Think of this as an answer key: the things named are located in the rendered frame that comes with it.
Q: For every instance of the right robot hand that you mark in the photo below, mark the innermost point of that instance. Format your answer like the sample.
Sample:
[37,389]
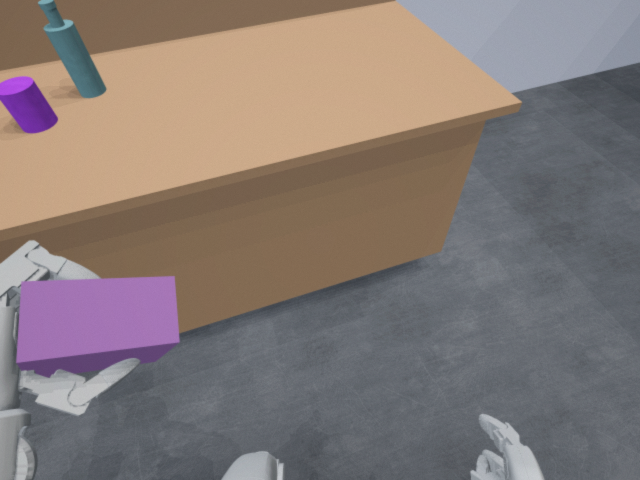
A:
[518,462]

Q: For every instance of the left robot hand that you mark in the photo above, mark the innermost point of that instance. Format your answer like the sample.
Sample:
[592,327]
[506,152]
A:
[63,391]

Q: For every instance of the sponge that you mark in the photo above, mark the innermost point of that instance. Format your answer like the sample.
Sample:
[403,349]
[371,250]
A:
[90,324]

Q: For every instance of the left robot forearm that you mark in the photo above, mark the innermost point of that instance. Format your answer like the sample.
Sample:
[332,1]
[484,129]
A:
[18,457]

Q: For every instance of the robot left thigh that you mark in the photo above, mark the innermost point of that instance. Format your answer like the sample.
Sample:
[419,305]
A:
[256,466]

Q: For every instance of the table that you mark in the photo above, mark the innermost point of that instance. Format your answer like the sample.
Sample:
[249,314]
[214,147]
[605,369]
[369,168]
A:
[257,150]

